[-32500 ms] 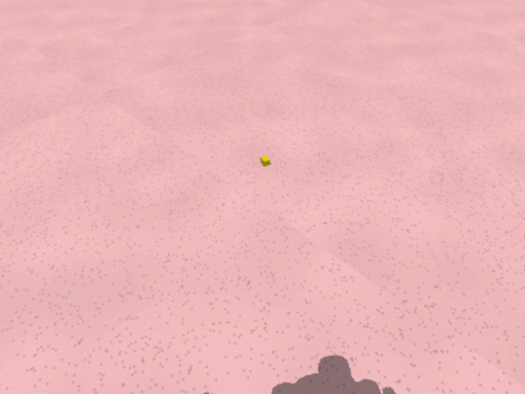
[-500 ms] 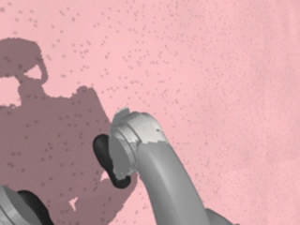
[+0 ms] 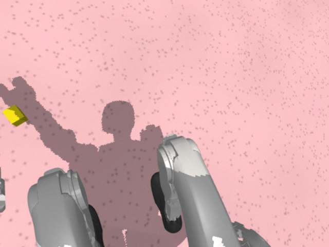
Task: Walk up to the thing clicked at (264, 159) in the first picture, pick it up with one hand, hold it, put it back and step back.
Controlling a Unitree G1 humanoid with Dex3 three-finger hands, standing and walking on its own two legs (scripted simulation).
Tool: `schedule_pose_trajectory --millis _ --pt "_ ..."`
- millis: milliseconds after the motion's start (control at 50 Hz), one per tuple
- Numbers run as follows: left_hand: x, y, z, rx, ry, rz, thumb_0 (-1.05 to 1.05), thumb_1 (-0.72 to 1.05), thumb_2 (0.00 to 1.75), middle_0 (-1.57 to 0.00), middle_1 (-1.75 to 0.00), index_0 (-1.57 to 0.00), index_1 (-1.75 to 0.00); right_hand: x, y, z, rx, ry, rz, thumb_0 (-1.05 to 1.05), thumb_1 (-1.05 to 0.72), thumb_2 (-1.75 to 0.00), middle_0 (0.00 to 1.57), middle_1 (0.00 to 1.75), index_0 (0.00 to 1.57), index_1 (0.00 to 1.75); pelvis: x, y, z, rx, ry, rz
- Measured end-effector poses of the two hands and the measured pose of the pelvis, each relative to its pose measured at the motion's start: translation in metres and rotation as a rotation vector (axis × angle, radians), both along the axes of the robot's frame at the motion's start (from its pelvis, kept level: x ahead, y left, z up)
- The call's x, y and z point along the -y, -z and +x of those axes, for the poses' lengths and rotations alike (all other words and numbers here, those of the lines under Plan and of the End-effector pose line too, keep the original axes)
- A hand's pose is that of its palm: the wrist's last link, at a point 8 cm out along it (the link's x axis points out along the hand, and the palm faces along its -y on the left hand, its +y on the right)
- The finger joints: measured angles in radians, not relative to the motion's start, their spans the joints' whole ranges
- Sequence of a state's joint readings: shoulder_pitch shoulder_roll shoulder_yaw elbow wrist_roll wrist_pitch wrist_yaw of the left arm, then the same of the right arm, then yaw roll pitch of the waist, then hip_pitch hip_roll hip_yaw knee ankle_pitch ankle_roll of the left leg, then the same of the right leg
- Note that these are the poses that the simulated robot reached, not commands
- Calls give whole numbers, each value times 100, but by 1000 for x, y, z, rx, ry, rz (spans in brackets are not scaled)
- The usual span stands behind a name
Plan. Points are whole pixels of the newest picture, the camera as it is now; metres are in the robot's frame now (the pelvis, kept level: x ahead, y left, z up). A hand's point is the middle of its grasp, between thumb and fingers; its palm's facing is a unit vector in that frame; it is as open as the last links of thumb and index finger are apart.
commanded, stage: withdraw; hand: left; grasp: from above
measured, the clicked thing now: (15, 115) +0.52 +0.30 -0.32
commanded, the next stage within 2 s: home in 0.30 s
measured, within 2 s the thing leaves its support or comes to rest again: neither
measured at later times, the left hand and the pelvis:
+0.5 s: hand out of the picture +0.49 +0.30 -0.18, palm faces -0.44 -0.06 -0.89, open 13.4 cm; pelvis -0.01 +0.00 -0.01, yaw +1 degrees
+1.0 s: hand out of the picture +0.43 +0.26 -0.05, palm faces -0.27 -0.64 -0.72, open 9.1 cm; pelvis +0.01 +0.00 +0.08, yaw +4 degrees
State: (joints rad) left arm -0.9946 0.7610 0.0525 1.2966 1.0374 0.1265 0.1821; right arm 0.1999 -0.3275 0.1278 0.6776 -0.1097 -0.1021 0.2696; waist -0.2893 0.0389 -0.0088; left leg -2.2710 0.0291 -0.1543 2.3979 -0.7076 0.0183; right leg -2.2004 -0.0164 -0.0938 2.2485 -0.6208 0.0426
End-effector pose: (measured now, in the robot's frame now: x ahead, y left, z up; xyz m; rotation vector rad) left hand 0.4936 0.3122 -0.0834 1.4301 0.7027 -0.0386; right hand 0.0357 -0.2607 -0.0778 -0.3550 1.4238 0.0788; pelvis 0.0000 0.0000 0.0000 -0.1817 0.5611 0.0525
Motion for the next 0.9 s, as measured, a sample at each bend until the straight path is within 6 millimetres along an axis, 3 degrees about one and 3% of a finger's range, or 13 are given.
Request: schedule_pose_trajectory --millis 140,260,380,520,620,760,820,900 --pt "-5 -21 -21 -75 177 -25 0 -49 101 -10 -98 -8 -99 14 -5 29 70 -38 -97 0 -91 -90 20 30 20 30 4 -10 -10 19 -17 26" --pt "-12 -13 -28 -90 283 -51 0 -45 100 -11 -96 -10 -98 26 -12 37 74 -80 -194 0 -90 -90 20 30 20 30 5 -7 -13 20 -18 25" --pt "-6 8 -19 -29 355 -55 0 -41 97 -14 -95 -13 -95 28 -10 29 19 -102 -236 0 -89 -90 20 30 20 30 5 4 -10 16 -19 19" --pt "14 41 2 43 338 -41 0 -37 94 -18 -87 -18 -88 15 2 9 -36 -67 -216 0 -89 -90 20 30 21 30 2 17 -5 2 -16 8" --pt "27 46 20 115 247 -56 0 -30 90 -22 -75 -21 -77 3 8 -10 -73 -5 -170 0 -89 -90 20 30 21 30 3 20 1 -28 -9 11" --pt "35 16 22 140 58 -171 0 -12 89 -25 -64 -22 -66 -7 3 -20 -95 97 -89 0 -89 -90 20 30 21 30 5 1 8 -70 -7 26" --pt "33 -8 11 127 -6 -242 0 0 91 -25 -60 -23 -63 -6 -5 -14 -79 128 -67 0 -90 -90 20 30 21 30 5 -14 11 -83 -11 33" --pt "26 -45 -19 116 -74 -345 0 21 90 -24 -53 -22 -55 0 -22 8 -27 138 -53 1 -90 -90 20 30 21 30 5 -41 12 -88 -19 46"
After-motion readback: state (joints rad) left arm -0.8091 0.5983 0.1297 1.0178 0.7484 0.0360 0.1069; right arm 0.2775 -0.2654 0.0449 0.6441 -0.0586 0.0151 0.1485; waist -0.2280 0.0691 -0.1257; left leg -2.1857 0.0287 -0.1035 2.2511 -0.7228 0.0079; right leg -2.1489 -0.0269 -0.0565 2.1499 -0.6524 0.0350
